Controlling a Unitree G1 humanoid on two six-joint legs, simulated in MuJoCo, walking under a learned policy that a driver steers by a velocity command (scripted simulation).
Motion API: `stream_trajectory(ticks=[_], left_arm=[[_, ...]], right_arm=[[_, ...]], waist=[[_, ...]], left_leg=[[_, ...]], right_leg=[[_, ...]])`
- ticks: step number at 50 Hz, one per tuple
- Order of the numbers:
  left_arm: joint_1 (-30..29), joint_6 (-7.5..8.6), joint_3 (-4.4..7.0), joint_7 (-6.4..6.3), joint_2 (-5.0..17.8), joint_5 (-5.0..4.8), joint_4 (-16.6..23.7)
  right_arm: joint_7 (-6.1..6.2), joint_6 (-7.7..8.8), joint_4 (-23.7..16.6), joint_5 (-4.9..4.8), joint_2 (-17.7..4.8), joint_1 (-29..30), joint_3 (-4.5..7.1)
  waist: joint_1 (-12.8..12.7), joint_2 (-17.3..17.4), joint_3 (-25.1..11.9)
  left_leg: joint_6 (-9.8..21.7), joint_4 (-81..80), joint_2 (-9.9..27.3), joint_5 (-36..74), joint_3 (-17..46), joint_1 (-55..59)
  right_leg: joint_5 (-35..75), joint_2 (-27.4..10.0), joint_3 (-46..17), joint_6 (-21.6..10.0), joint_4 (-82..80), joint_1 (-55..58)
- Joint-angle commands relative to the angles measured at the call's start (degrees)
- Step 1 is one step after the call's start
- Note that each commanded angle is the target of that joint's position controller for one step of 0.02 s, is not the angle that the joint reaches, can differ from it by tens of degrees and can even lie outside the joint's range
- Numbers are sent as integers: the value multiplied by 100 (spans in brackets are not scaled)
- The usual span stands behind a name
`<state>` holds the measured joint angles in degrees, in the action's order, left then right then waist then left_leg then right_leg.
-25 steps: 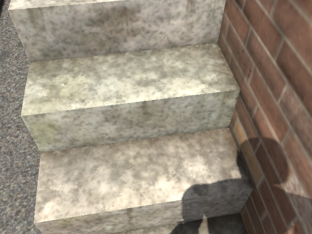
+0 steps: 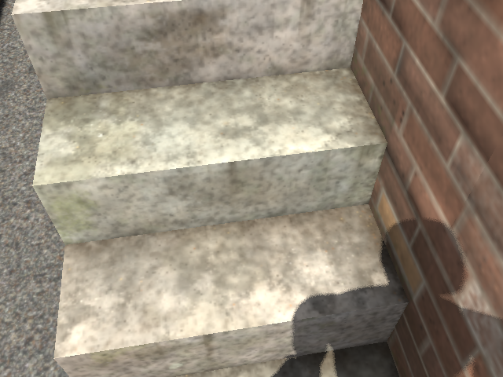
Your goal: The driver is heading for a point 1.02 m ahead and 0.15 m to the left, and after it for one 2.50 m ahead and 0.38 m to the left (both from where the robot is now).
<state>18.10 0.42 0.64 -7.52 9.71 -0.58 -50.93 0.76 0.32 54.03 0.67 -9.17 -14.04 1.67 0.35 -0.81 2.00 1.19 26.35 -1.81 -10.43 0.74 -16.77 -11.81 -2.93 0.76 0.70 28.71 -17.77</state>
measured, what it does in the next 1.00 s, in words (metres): stands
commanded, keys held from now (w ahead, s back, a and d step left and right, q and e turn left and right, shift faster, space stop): w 1.00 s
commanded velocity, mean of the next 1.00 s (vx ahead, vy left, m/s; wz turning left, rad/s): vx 0.00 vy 0.00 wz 0.00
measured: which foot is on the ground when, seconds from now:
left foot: down 0.00-1.00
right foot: down 0.00-1.00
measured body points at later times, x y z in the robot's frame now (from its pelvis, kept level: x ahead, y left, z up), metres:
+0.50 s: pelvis +0.00 +0.00 +0.00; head +0.03 +0.00 +0.45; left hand +0.04 +0.24 -0.14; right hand +0.06 -0.23 -0.15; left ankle +0.04 +0.12 -0.74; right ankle +0.04 -0.13 -0.74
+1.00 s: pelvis +0.00 +0.00 +0.00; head +0.03 +0.00 +0.45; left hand +0.04 +0.24 -0.14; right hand +0.06 -0.23 -0.15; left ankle +0.04 +0.12 -0.74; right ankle +0.04 -0.13 -0.74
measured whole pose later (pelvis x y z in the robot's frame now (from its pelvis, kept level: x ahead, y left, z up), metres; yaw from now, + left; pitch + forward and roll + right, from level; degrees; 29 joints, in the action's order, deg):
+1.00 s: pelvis +0.00 +0.00 +0.00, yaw +0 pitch +1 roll +1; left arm 17.6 0.3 0.6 -7.3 9.9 -0.6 -50.7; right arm 0.3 0.6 54.7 0.6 -9.4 -12.8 1.5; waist 0.3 -0.6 2.1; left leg 1.2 27.0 -1.4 -10.7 0.2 -17.4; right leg -11.9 -3.3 1.1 1.0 28.8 -18.1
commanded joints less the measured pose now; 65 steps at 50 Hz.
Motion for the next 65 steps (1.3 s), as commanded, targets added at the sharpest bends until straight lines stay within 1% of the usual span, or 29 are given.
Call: stream_trajectory(ticks=[1,3,4,5,9,11,12,13,14,32,33,47,65], left_arm=[[332,35,104,-11,492,4,198],[370,43,99,-9,472,8,183],[427,40,131,-25,557,-2,158],[328,38,107,-13,489,-1,190],[351,36,106,-6,486,0,184],[377,48,99,-5,464,5,165],[429,45,134,-21,558,-5,147],[332,40,108,-9,486,-2,177],[341,38,106,-6,482,2,178],[371,39,109,-2,474,1,155],[332,32,107,-3,505,8,179],[310,35,97,7,515,2,211],[282,34,98,12,534,5,242]], right_arm=[[-8,57,-188,-5,-444,-178,86],[-1,60,-189,12,-455,-195,88],[17,42,-161,-6,-524,-312,109],[0,53,-173,-3,-459,-160,93],[-14,67,-155,-3,-459,-170,94],[3,62,-166,16,-465,-171,94],[19,44,-141,-6,-530,-290,113],[1,56,-154,-3,-462,-134,97],[-8,62,-155,-2,-447,-141,93],[-17,74,-109,-3,-456,-124,105],[-22,77,-110,-18,-493,-105,103],[-31,75,-131,-7,-501,-85,74],[-35,91,-118,-8,-521,-88,83]], waist=[[-5,12,-70],[-5,-28,-79],[11,23,-162],[-10,49,-46],[-7,7,-91],[-7,-4,-92],[7,58,-180],[-15,74,-58],[-11,34,-84],[-11,26,-100],[-4,44,-91],[-7,27,-138],[-13,29,-147]], left_leg=[[570,-546,575,-60,512,-50],[582,-560,604,-37,541,13],[595,-577,586,-130,553,30],[573,-558,584,-71,521,-37],[567,-559,586,-63,513,-29],[588,-585,624,-40,553,37],[600,-606,603,-135,562,52],[578,-584,599,-87,528,-25],[575,-582,598,-87,521,-32],[569,-591,608,-99,502,-12],[580,-564,609,-95,514,-27],[581,-526,619,-92,509,-44],[567,-529,629,-57,482,-25]], right_leg=[[-528,-424,-461,-504,-606,45],[-506,-437,-448,-500,-629,20],[-618,-422,-449,-496,-584,37],[-530,-419,-448,-495,-602,28],[-514,-422,-439,-500,-600,59],[-459,-424,-413,-484,-614,35],[-571,-409,-415,-480,-565,57],[-495,-407,-415,-479,-585,45],[-493,-412,-419,-485,-589,59],[-501,-422,-396,-479,-595,61],[-508,-416,-395,-482,-568,29],[-494,-424,-394,-476,-568,30],[-480,-436,-379,-474,-593,51]])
